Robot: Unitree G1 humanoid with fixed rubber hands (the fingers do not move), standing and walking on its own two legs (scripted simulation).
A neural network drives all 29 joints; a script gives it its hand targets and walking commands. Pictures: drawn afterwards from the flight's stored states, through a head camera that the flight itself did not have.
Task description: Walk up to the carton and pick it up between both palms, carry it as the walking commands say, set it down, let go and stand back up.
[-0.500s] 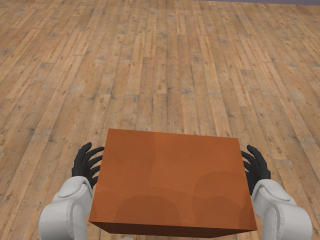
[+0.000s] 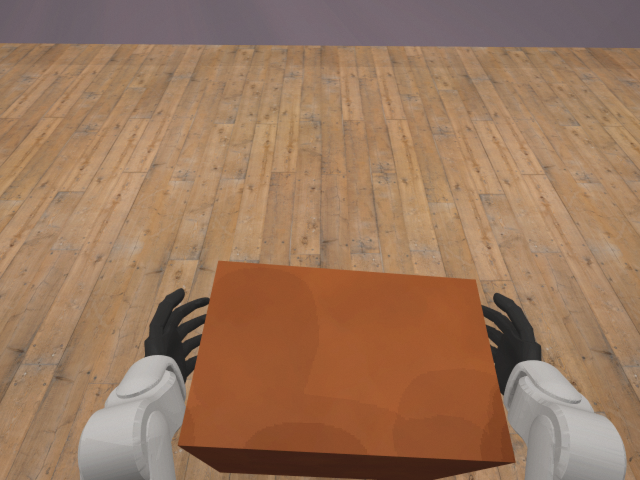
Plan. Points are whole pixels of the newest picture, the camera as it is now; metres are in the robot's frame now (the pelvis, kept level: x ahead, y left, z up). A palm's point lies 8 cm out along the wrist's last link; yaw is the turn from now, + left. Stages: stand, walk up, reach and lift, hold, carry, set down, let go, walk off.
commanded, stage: carry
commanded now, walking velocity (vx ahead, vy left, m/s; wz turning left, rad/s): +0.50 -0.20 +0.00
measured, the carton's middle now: (334, 386) +0.24 +0.00 +0.00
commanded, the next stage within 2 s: none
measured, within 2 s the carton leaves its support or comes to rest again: neither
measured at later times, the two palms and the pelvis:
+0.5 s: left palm (247, 207) +0.47 +0.14 +0.08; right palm (501, 216) +0.47 -0.23 +0.07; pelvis +0.23 -0.04 +0.00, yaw -1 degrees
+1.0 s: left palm (248, 141) +0.63 +0.16 +0.08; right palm (464, 147) +0.63 -0.21 +0.08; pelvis +0.39 -0.02 +0.00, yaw -2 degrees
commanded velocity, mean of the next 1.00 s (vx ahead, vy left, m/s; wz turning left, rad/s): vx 0.12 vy -0.05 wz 0.00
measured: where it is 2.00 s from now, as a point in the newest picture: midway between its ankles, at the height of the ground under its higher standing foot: (335, 375)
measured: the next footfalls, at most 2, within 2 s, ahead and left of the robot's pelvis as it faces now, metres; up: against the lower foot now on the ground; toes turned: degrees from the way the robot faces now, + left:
left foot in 0.16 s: +0.17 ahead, +0.11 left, +0.00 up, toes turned +7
right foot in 0.42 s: +0.24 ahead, -0.14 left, +0.00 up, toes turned -1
